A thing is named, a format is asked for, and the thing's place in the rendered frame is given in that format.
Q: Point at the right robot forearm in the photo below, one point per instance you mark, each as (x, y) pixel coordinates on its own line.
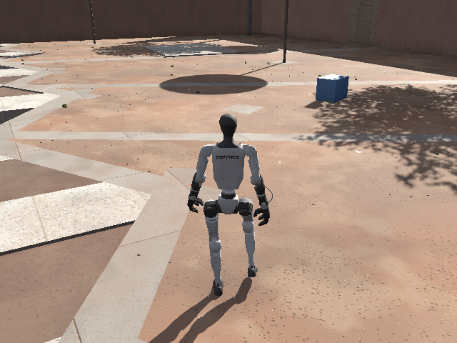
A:
(261, 194)

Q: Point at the robot right shin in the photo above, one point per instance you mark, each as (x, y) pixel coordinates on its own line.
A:
(250, 245)

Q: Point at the right robot hand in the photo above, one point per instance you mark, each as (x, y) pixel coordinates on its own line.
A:
(265, 215)

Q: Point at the left robot hand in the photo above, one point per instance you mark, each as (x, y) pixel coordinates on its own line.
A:
(196, 202)

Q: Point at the robot right upper arm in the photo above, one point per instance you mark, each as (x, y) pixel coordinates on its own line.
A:
(253, 163)

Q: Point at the robot left thigh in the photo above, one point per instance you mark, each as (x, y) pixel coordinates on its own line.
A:
(211, 212)

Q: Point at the robot left upper arm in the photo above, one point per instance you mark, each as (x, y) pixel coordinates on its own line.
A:
(205, 152)

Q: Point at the left robot forearm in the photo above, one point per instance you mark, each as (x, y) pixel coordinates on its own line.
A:
(195, 188)

